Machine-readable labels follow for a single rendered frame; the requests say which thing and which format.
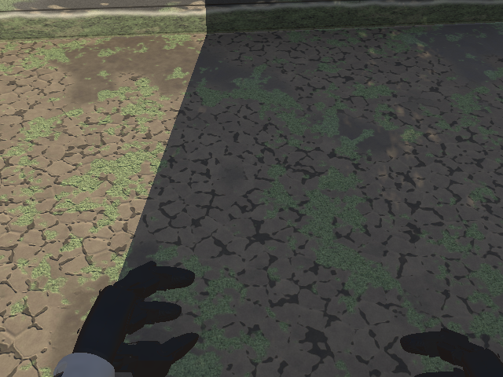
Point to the right robot hand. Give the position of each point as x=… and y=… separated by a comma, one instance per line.
x=454, y=348

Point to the left robot forearm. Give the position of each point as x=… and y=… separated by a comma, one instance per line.
x=83, y=365

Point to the left robot hand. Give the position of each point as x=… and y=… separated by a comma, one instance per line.
x=120, y=309

